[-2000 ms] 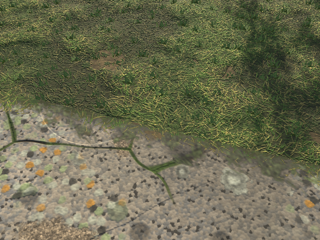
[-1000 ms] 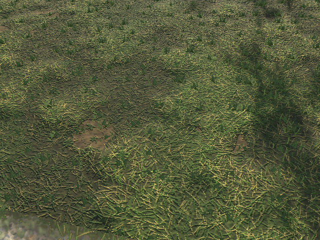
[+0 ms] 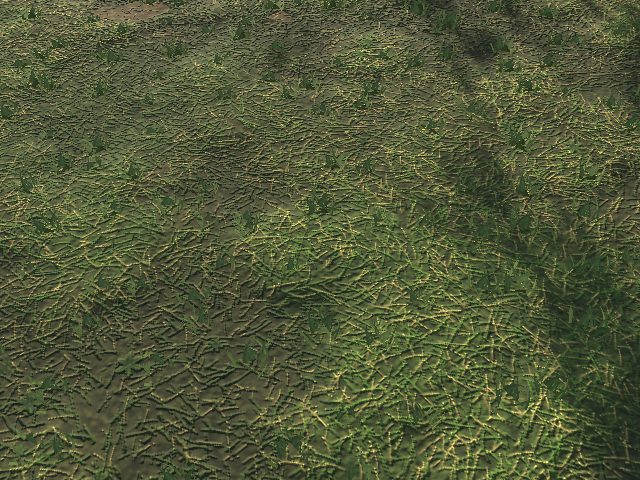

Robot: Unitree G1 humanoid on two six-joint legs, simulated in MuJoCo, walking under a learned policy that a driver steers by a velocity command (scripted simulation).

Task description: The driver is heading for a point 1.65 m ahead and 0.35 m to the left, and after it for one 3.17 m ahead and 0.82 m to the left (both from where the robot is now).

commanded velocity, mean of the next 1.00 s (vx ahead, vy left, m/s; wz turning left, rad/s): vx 1.00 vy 0.00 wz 0.39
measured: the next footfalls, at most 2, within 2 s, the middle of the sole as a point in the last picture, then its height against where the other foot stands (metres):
right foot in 0.16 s outside the picture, level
left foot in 0.66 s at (257, 363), level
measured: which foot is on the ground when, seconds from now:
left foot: down 0.00-0.16, up 0.18-0.64, down 0.66-1.00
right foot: up 0.00-0.14, down 0.16-0.66, up 0.68-1.00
